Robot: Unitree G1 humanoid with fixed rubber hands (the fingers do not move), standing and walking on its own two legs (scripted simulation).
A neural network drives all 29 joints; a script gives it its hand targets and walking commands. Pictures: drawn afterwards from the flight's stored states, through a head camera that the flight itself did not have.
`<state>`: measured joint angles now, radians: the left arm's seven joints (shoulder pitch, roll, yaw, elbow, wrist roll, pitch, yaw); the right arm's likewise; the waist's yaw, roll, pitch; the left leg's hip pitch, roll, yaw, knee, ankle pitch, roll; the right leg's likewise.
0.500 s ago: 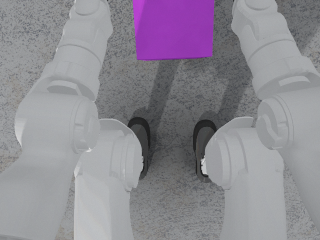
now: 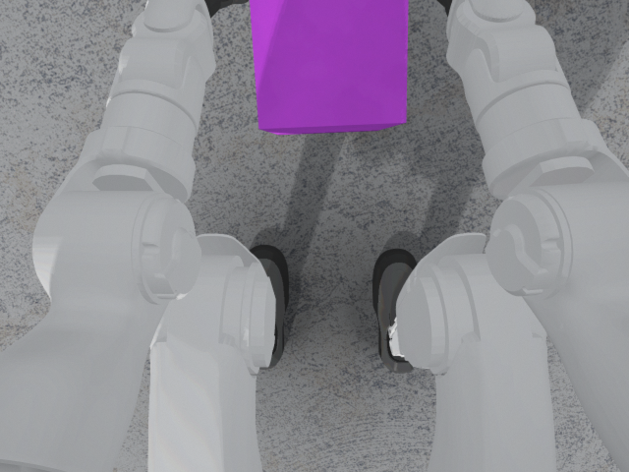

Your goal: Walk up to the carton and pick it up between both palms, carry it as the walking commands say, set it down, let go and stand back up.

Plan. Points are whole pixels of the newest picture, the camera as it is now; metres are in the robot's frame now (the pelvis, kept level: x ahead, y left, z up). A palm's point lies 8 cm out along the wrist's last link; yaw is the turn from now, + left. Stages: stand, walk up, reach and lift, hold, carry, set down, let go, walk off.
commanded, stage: reach and lift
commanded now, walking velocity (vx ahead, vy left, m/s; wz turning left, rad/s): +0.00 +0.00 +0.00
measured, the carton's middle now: (326, 24) +0.54 +0.02 -0.26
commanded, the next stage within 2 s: none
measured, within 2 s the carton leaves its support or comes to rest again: leaves its support in 0.50 s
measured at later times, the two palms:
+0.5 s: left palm out of the picture +0.54 +0.15 -0.17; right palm out of the picture +0.54 -0.10 -0.17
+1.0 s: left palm out of the picture +0.55 +0.14 -0.11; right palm out of the picture +0.55 -0.09 -0.11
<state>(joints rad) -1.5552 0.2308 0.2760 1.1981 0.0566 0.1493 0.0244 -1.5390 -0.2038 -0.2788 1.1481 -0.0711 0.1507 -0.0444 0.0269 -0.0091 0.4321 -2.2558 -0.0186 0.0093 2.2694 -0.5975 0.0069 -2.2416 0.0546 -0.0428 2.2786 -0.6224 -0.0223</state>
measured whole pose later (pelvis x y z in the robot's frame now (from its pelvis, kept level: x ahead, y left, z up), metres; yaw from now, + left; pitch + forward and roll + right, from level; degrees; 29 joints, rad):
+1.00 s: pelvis -0.02 +0.01 +0.02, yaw -1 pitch +29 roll +0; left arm -1.56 0.16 0.29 0.91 0.00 0.26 0.31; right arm -1.57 -0.13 -0.29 0.93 -0.04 0.25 -0.19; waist 0.03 -0.02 0.52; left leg -2.14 -0.10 -0.03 2.19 -0.56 -0.04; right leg -2.13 0.12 0.01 2.20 -0.57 0.04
